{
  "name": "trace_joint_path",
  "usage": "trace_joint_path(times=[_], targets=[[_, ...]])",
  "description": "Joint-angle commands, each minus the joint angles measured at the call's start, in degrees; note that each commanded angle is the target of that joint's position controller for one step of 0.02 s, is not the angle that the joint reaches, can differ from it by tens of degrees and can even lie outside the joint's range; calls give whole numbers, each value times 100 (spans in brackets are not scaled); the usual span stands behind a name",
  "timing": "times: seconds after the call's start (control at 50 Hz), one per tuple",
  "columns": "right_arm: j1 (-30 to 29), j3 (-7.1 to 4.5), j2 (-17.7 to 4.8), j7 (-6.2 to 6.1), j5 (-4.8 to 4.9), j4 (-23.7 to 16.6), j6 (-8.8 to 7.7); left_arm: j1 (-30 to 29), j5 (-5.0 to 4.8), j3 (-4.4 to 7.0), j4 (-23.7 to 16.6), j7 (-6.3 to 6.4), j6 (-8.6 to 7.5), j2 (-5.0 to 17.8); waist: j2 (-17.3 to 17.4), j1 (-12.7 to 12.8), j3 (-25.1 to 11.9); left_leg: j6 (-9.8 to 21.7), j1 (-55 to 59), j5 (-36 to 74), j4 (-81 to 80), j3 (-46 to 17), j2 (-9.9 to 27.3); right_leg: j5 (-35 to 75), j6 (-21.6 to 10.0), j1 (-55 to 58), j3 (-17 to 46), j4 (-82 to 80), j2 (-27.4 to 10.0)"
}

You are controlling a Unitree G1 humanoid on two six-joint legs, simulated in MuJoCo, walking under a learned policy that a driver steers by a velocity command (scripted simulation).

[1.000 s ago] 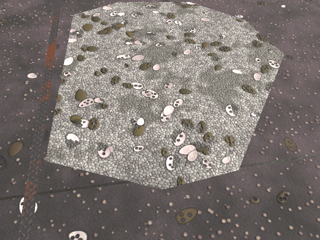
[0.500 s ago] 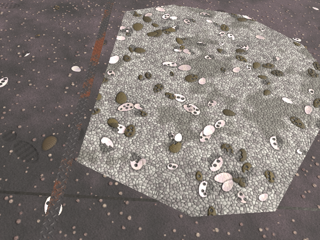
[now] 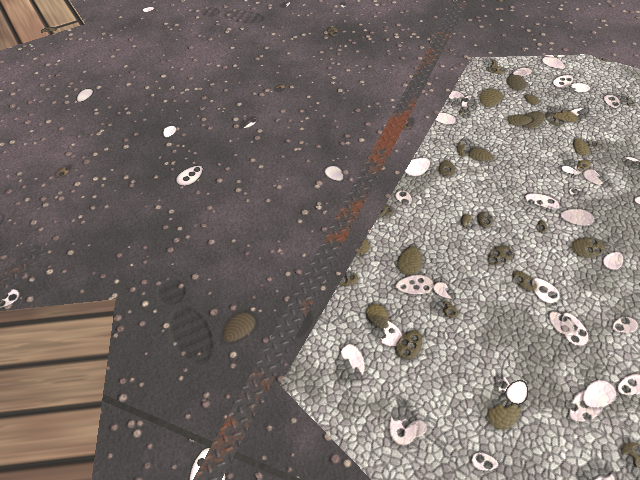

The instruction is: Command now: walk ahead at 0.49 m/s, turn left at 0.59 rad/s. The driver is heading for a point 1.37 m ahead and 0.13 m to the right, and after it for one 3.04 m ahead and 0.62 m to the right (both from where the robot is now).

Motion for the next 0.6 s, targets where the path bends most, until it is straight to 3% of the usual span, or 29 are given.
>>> trace_joint_path(times=[0.02,0.1,0.16,0.2,0.24,0.26,0.28,0.3,0.32,0.34,0.36,0.38,0.4,0.44,0.48,0.6], targets=[[-107,51,0,91,-1,-414,7,98,-9,61,-201,-25,-136,433,-668,-135,81,-64,-676,602,-219,-152,272,1244,-661,242,973,-1181,-1669],[-949,160,135,177,45,-669,-46,313,-13,57,-67,-16,-107,517,-697,28,221,-44,-374,1475,-1607,296,222,1772,-469,292,183,-1096,-1454],[-1477,220,183,207,33,-830,-66,709,-4,58,121,25,-52,641,-697,206,365,60,-27,1245,-2458,583,109,1948,-460,574,65,-1093,-1574],[-1592,232,172,154,-7,-850,-85,1006,-1,36,332,41,32,684,-692,235,423,188,201,721,-2867,680,-42,2462,-519,947,138,-930,-1706],[-1291,196,66,66,-57,-725,-135,1090,-16,35,496,51,124,833,-808,23,204,365,843,117,-3215,889,-333,4251,-527,1306,148,-175,-1722],[-658,147,-35,16,-83,-500,-200,1098,-34,29,562,52,165,895,-803,-282,-158,478,1630,147,-3555,913,-497,4805,-479,1316,110,632,-1640],[335,59,-238,-56,-165,-136,-285,1051,-88,-3,562,49,182,856,-673,-709,-748,622,3092,492,-3800,756,-400,4258,-373,699,-5,1775,-1442],[1244,-89,-800,-167,-315,29,-327,1023,-207,-128,257,-4,149,442,61,-992,-1635,1000,5021,-149,-3860,-990,1160,1959,-205,-994,-93,3639,-1063],[1379,-174,-1145,-229,-148,36,-299,1359,-264,-171,122,-34,158,136,917,-802,-2312,1514,5899,458,-4416,-3321,2650,-2208,-58,-2536,259,5351,-178],[1231,-151,-943,-266,27,74,-282,698,-169,32,139,34,209,712,-1,-888,-1721,1277,5229,832,-4498,-2724,2289,-1638,-135,-2849,1062,5564,-356],[802,-50,-634,-265,66,155,-320,435,-190,6,43,11,173,538,61,-595,-883,1030,4372,1301,-4696,-1744,2001,-1131,-164,-2846,1116,5266,-557],[481,28,-311,-235,76,163,-364,443,-161,1,137,-4,182,432,-41,-387,-500,754,3743,1443,-4949,-1183,1717,-847,-146,-2641,1062,4890,-703],[293,80,-123,-238,107,179,-404,546,-59,18,238,-25,261,373,76,-211,-258,561,3289,1470,-5130,-764,1495,-691,-89,-2420,1039,4704,-763],[259,130,52,-254,136,258,-493,755,38,24,366,-117,421,182,178,-18,-146,446,2801,1586,-5409,-263,1296,-465,-7,-2086,990,4640,-741],[390,95,-57,-273,177,390,-590,503,46,48,270,-187,494,97,135,79,10,445,2768,1881,-5578,116,1246,-111,33,-2383,958,4575,-761],[751,118,-23,-329,143,663,-618,-772,55,-10,-176,-280,487,6,102,-64,419,428,2879,2107,-5692,1019,1088,1186,66,-2913,705,3139,-764]])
